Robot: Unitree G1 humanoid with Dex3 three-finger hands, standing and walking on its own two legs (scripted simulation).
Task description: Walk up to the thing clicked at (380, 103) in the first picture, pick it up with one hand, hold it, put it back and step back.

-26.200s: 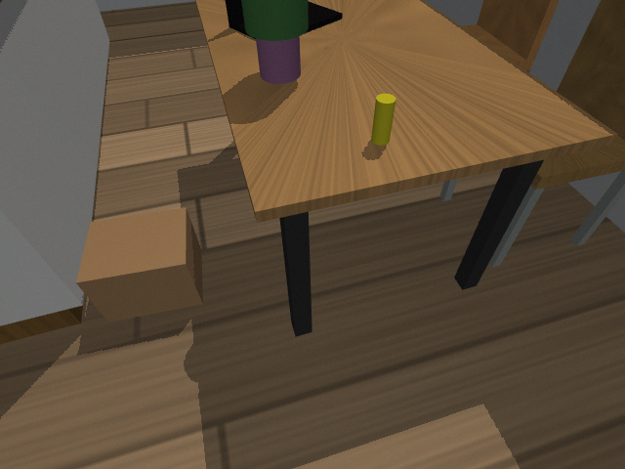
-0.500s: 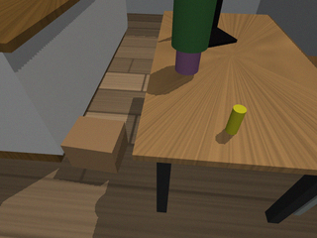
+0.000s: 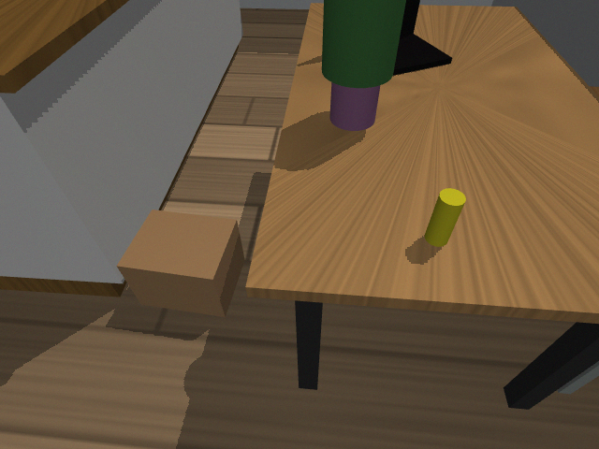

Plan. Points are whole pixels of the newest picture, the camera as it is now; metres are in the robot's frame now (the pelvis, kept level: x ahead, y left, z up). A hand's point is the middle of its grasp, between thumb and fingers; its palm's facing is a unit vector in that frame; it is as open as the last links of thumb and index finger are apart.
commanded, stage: home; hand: right
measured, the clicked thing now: (443, 218) +0.50 -0.21 +0.00
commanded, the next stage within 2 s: stand in 0.76 s
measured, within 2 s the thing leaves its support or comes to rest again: neither
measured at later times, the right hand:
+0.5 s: hand out of the picture +0.09 -0.25 -0.15, palm faces -0.04 +0.93 -0.35, open 17.3 cm
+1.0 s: hand out of the picture +0.08 -0.25 -0.15, palm faces -0.03 +0.94 -0.35, open 16.5 cm
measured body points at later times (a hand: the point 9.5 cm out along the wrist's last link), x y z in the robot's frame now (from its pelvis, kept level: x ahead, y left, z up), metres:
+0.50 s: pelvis +0.02 +0.01 +0.00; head +0.02 +0.01 +0.45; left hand +0.09 +0.31 -0.13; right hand +0.09 -0.30 -0.13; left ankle +0.01 +0.14 -0.75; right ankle +0.04 -0.12 -0.75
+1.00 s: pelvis +0.02 +0.01 +0.00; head +0.02 +0.01 +0.45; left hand +0.09 +0.31 -0.13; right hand +0.09 -0.30 -0.13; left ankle +0.01 +0.14 -0.75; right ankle +0.04 -0.12 -0.75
